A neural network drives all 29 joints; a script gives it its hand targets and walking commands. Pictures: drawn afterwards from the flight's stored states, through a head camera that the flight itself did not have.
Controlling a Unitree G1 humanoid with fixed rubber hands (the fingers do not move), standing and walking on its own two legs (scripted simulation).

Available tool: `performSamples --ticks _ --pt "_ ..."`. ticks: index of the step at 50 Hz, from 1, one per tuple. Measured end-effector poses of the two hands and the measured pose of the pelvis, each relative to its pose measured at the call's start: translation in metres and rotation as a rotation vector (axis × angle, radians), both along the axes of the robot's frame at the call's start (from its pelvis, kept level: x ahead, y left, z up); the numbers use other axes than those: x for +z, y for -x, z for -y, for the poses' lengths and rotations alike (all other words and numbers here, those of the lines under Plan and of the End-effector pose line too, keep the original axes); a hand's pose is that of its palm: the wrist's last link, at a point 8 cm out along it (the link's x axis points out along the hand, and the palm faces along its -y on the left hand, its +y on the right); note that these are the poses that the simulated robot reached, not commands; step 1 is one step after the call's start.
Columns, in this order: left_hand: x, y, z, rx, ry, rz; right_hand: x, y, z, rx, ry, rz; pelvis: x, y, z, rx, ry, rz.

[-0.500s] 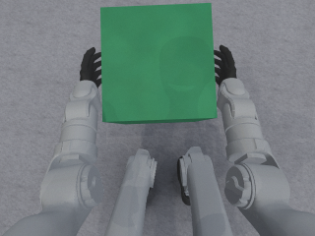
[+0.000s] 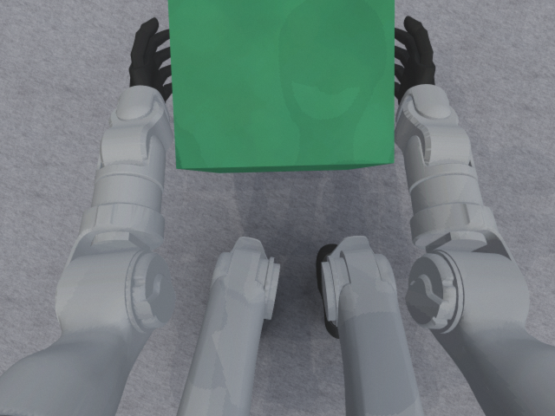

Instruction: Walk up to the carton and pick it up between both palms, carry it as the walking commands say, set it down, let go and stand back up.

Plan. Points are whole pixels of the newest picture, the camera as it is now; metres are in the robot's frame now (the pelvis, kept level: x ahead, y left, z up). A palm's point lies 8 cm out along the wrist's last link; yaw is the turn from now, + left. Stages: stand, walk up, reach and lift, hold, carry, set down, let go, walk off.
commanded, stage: set down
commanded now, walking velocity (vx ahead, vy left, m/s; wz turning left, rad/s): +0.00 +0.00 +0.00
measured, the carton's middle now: (281, 83) +0.54 +0.02 -0.18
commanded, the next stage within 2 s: none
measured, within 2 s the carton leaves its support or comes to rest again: rests again in 1.42 s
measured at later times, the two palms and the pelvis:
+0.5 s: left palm (169, 97) +0.52 +0.19 -0.20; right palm (389, 92) +0.53 -0.14 -0.20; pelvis +0.00 +0.00 -0.05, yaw +1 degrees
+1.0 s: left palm (174, 101) +0.52 +0.18 -0.22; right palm (386, 97) +0.53 -0.14 -0.22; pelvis +0.00 +0.00 -0.07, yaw +1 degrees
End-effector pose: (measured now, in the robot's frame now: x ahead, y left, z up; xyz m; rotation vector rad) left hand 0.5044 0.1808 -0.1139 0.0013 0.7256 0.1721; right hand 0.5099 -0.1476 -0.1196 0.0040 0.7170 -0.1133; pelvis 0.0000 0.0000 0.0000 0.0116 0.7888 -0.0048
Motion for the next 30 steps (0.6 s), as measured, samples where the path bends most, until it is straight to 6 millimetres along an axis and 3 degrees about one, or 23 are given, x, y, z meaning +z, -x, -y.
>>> performSamples --ticks 18,30 --pt "-0.065 -0.015 -0.001 -0.006 -0.009 -0.018 -0.065 -0.016 -0.001 0.014 0.014 -0.018 -0.043 0.001 0.001 0.010 -0.001 0.030" --pt "-0.094 -0.019 -0.007 -0.011 -0.012 -0.039 -0.089 -0.023 -0.007 0.029 0.032 -0.038 -0.059 -0.004 0.000 0.021 0.014 0.088"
